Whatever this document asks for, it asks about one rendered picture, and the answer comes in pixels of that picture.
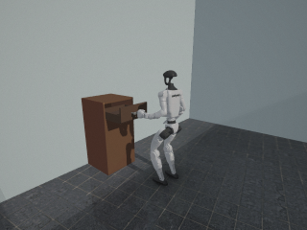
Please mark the robot head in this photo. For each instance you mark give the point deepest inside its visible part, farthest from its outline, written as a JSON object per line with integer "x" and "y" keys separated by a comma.
{"x": 170, "y": 74}

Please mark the drawer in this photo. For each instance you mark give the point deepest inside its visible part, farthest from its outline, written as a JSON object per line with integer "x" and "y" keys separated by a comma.
{"x": 124, "y": 113}

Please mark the left robot forearm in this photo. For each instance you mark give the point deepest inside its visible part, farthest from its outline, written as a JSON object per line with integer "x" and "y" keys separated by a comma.
{"x": 155, "y": 115}

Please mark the left robot thigh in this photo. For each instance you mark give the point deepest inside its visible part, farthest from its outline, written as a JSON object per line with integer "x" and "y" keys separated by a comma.
{"x": 161, "y": 135}

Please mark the right robot forearm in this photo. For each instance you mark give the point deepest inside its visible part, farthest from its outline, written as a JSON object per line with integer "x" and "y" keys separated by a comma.
{"x": 179, "y": 113}

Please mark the cabinet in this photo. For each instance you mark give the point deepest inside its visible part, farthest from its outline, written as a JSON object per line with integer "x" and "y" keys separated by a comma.
{"x": 109, "y": 145}

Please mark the right robot upper arm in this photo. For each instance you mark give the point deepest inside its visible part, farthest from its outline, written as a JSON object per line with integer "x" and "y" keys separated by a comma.
{"x": 181, "y": 101}

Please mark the left robot upper arm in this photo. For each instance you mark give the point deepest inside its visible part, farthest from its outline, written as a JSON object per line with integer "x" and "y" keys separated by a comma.
{"x": 162, "y": 95}

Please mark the left robot hand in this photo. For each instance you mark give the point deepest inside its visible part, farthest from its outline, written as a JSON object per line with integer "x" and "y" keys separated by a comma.
{"x": 140, "y": 113}

